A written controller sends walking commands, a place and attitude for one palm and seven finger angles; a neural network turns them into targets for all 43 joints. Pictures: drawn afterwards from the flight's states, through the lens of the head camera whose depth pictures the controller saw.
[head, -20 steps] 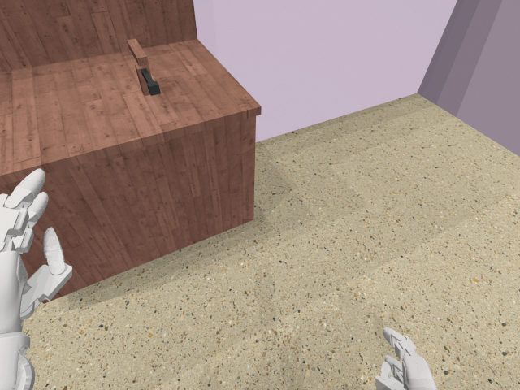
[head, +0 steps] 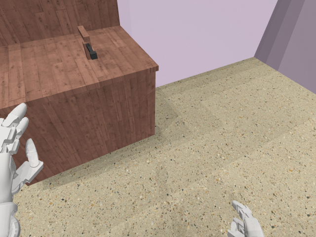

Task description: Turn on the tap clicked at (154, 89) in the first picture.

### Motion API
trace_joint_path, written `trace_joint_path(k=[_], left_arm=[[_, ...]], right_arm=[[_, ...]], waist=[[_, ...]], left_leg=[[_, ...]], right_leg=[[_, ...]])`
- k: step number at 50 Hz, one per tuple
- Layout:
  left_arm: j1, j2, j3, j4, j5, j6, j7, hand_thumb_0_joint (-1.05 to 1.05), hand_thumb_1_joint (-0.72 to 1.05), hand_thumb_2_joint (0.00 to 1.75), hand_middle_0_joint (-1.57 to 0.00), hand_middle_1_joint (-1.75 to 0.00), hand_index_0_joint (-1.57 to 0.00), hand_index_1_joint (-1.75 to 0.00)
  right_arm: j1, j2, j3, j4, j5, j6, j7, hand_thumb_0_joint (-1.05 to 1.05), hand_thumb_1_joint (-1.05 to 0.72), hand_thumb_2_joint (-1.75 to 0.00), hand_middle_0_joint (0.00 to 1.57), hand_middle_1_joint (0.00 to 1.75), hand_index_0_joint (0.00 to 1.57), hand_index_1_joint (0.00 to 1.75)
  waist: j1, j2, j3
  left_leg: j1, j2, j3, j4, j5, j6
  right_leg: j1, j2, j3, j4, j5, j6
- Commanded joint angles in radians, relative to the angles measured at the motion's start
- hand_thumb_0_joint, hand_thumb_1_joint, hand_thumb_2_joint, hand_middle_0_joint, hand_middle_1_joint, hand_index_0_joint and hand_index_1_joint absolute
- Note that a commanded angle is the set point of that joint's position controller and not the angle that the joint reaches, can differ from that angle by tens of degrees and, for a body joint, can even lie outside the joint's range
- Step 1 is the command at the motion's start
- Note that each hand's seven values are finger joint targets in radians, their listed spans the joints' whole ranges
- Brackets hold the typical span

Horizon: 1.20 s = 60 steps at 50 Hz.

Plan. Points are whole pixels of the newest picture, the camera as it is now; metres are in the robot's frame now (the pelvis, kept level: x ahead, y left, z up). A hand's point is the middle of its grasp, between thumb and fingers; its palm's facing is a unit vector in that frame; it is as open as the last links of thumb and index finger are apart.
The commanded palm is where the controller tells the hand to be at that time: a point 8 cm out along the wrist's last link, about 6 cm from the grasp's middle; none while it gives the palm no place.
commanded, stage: walk to a spot facing it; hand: left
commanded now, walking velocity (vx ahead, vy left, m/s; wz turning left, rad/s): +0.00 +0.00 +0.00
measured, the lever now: (93, 55) +0.86 +0.37 +0.01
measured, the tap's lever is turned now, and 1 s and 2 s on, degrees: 0 0 0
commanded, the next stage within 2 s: turn to face it in 0.76 s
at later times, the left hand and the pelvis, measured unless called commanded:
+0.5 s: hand (103, 135) +0.29 +0.14 +0.15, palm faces +0.28 -0.88 -0.39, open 7.4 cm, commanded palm +0.23 +0.20 +0.17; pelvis +0.03 -0.05 -0.03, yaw -10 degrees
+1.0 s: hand (127, 94) +0.41 +0.11 +0.16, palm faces +0.24 -0.89 -0.40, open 7.4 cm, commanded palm +0.37 +0.16 +0.17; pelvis +0.16 -0.08 -0.02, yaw -11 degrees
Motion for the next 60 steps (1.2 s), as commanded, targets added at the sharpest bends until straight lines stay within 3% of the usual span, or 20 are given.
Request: trace_joint_path(k=[1,8,12,15,21,22,23,24,25,27,29,34,41,46,47,49,50,52,55,60], left_arm=[[-0.07,0.155,0.096,-0.198,-0.006,-0.059,0.014,0.0,0.9,0.9,-0.2,-0.3,-0.2,-0.3],[-0.097,0.162,0.102,-0.225,-0.003,-0.062,0.022,0.0,0.9,0.9,-0.2,-0.3,-0.2,-0.3],[-0.137,0.132,0.087,-0.235,0.006,-0.056,0.032,0.0,0.9,0.9,-0.2,-0.3,-0.2,-0.3],[-0.189,0.15,0.093,-0.232,0.009,-0.056,0.034,0.0,0.9,0.9,-0.2,-0.3,-0.2,-0.3],[-0.189,0.146,0.075,-0.184,0.013,-0.046,0.022,0.0,0.9,0.9,-0.2,-0.3,-0.2,-0.3],[-0.174,0.162,0.089,-0.162,0.017,-0.043,0.021,0.0,0.9,0.9,-0.2,-0.3,-0.2,-0.3],[-0.176,0.194,0.106,-0.163,0.019,-0.038,0.022,0.0,0.9,0.9,-0.2,-0.3,-0.2,-0.3],[-0.182,0.221,0.138,-0.182,0.003,-0.037,0.028,0.0,0.9,0.9,-0.2,-0.3,-0.2,-0.3],[-0.193,0.212,0.149,-0.188,0.003,-0.048,0.028,0.0,0.9,0.9,-0.2,-0.3,-0.2,-0.3],[-0.098,0.24,0.184,-0.206,-0.002,-0.077,0.016,0.0,0.9,0.9,-0.2,-0.3,-0.2,-0.3],[-0.028,0.245,0.216,-0.245,-0.005,-0.101,0.013,0.0,0.9,0.9,-0.2,-0.3,-0.2,-0.3],[-0.003,0.234,0.216,-0.29,0.0,-0.124,0.032,0.0,0.9,0.9,-0.2,-0.3,-0.2,-0.3],[0.063,0.207,0.198,-0.222,-0.011,-0.107,0.037,0.0,0.9,0.9,-0.2,-0.3,-0.2,-0.3],[-0.011,0.21,0.168,-0.284,-0.011,-0.097,0.041,0.0,0.9,0.9,-0.2,-0.3,-0.2,-0.3],[-0.04,0.217,0.166,-0.306,-0.014,-0.102,0.045,0.0,0.9,0.9,-0.2,-0.3,-0.2,-0.3],[-0.076,0.215,0.168,-0.323,-0.018,-0.101,0.043,0.0,0.9,0.9,-0.2,-0.3,-0.2,-0.3],[-0.111,0.214,0.145,-0.286,-0.015,-0.089,0.037,0.0,0.9,0.9,-0.2,-0.3,-0.2,-0.3],[-0.146,0.259,0.179,-0.351,-0.006,-0.079,0.028,0.0,0.9,0.9,-0.2,-0.3,-0.2,-0.3],[-0.042,0.256,0.211,-0.389,-0.011,-0.075,0.028,0.0,0.9,0.9,-0.2,-0.3,-0.2,-0.3],[-0.007,0.151,0.144,-0.303,-0.024,-0.056,0.022,0.0,0.9,0.9,-0.2,-0.3,-0.2,-0.3]], right_arm=[[-0.1,-0.122,-0.044,-0.16,0.001,-0.054,-0.014,0.0,-0.9,-0.9,0.2,0.3,0.2,0.3],[-0.097,-0.124,-0.053,-0.159,-0.004,-0.058,-0.017,0.0,-0.9,-0.9,0.2,0.3,0.2,0.3],[-0.096,-0.135,-0.055,-0.17,0.0,-0.055,-0.028,0.0,-0.9,-0.9,0.2,0.3,0.2,0.3],[-0.063,-0.119,-0.054,-0.15,-0.003,-0.075,-0.028,0.0,-0.9,-0.9,0.2,0.3,0.2,0.3],[-0.088,-0.126,-0.051,-0.142,-0.01,-0.088,-0.007,0.0,-0.9,-0.9,0.2,0.3,0.2,0.3],[-0.09,-0.123,-0.054,-0.14,-0.01,-0.085,-0.002,0.0,-0.9,-0.9,0.2,0.3,0.2,0.3],[-0.095,-0.102,-0.057,-0.148,-0.003,-0.077,0.003,0.0,-0.9,-0.9,0.2,0.3,0.2,0.3],[-0.143,-0.106,-0.05,-0.174,-0.004,-0.084,0.003,0.0,-0.9,-0.9,0.2,0.3,0.2,0.3],[-0.147,-0.112,-0.055,-0.161,-0.012,-0.078,0.01,0.0,-0.9,-0.9,0.2,0.3,0.2,0.3],[-0.1,-0.112,-0.052,-0.144,-0.005,-0.064,0.015,0.0,-0.9,-0.9,0.2,0.3,0.2,0.3],[-0.104,-0.1,-0.043,-0.128,-0.003,-0.041,0.016,0.0,-0.9,-0.9,0.2,0.3,0.2,0.3],[-0.085,-0.104,-0.061,-0.139,-0.004,-0.029,0.015,0.0,-0.9,-0.9,0.2,0.3,0.2,0.3],[-0.059,-0.105,-0.07,-0.164,0.006,-0.026,0.012,0.0,-0.9,-0.9,0.2,0.3,0.2,0.3],[-0.044,-0.108,-0.068,-0.162,0.003,-0.026,-0.01,0.0,-0.9,-0.9,0.2,0.3,0.2,0.3],[-0.027,-0.119,-0.072,-0.161,0.002,-0.027,-0.013,0.0,-0.9,-0.9,0.2,0.3,0.2,0.3],[-0.024,-0.111,-0.061,-0.164,0.005,-0.024,0.008,0.0,-0.9,-0.9,0.2,0.3,0.2,0.3],[-0.035,-0.105,-0.054,-0.155,0.003,-0.033,0.019,0.0,-0.9,-0.9,0.2,0.3,0.2,0.3],[-0.08,-0.11,-0.062,-0.137,-0.01,-0.033,0.013,0.0,-0.9,-0.9,0.2,0.3,0.2,0.3],[-0.081,-0.119,-0.07,-0.136,-0.003,-0.04,0.013,0.0,-0.9,-0.9,0.2,0.3,0.2,0.3],[-0.058,-0.113,-0.063,-0.146,0.01,-0.063,0.007,0.0,-0.9,-0.9,0.2,0.3,0.2,0.3]], waist=[[-0.004,0.017,-0.09],[-0.006,0.041,-0.111],[-0.014,0.181,-0.045],[-0.029,0.191,-0.03],[0.008,0.163,-0.02],[0.022,0.048,-0.018],[0.024,-0.241,-0.032],[0.033,-0.388,-0.03],[0.01,-0.243,-0.034],[-0.01,-0.079,-0.018],[-0.021,-0.028,-0.077],[-0.025,-0.01,-0.133],[0.003,-0.121,-0.116],[-0.014,-0.069,-0.131],[-0.036,0.0,-0.178],[-0.018,0.261,-0.243],[-0.03,0.186,-0.152],[-0.021,0.113,-0.079],[0.009,0.124,-0.055],[-0.015,0.216,-0.02]], left_leg=[[-0.015,0.035,-0.029,-0.101,0.021,-0.009],[0.011,0.074,-0.033,-0.093,-0.176,0.007],[-0.006,0.231,-0.198,-0.197,-0.552,0.083],[0.079,0.354,-0.29,-0.204,-0.453,0.166],[-0.08,0.286,0.011,0.046,-0.221,0.08],[-0.182,0.219,0.074,0.229,-0.271,0.048],[-0.351,0.085,0.151,0.552,-0.325,0.004],[-0.52,0.0,0.06,0.797,-0.383,-0.025],[-0.523,0.038,-0.044,0.859,-0.308,-0.028],[-0.504,0.068,-0.063,0.892,-0.174,-0.038],[-0.495,0.073,-0.044,0.878,-0.085,-0.047],[-0.467,0.08,0.005,0.656,-0.059,-0.035],[-0.354,0.052,0.098,0.317,-0.034,-0.001],[0.034,-0.028,0.164,0.026,0.136,0.041],[0.228,0.036,0.058,0.0,0.325,0.091],[0.452,0.38,-0.474,-0.006,0.711,0.338],[0.362,0.4,-0.547,-0.054,0.561,0.34],[0.162,0.381,-0.455,-0.105,0.377,0.295],[-0.068,0.249,-0.201,-0.123,0.16,0.182],[-0.187,0.224,-0.158,-0.168,-0.068,0.139]], right_leg=[[0.055,-0.014,0.025,-0.057,0.042,-0.013],[-0.007,-0.005,0.061,-0.003,-0.097,-0.034],[-0.207,0.053,0.015,0.25,-0.282,-0.034],[-0.358,0.016,-0.042,0.506,-0.317,-0.019],[-0.049,0.003,-0.129,0.231,-0.253,-0.031],[0.058,-0.014,-0.051,0.117,-0.203,-0.06],[0.137,-0.179,0.301,-0.022,-0.258,-0.156],[0.148,-0.346,0.658,-0.149,-0.178,-0.236],[0.128,-0.363,0.641,-0.156,-0.204,-0.251],[0.072,-0.304,0.563,-0.159,-0.29,-0.239],[0.14,-0.239,0.342,-0.092,0.029,-0.198],[0.234,-0.234,0.178,-0.046,0.42,-0.183],[0.288,-0.231,0.09,-0.008,0.508,-0.131],[0.154,-0.174,-0.023,0.211,0.641,-0.035],[0.019,-0.139,-0.058,0.384,0.583,0.025],[-0.351,0.018,-0.036,0.85,-0.413,0.069],[-0.396,0.013,0.032,0.936,-0.453,0.044],[-0.373,-0.074,0.05,0.868,-0.404,0.023],[-0.17,-0.079,-0.026,0.619,-0.266,0.033],[-0.043,-0.044,-0.112,0.431,-0.188,0.059]])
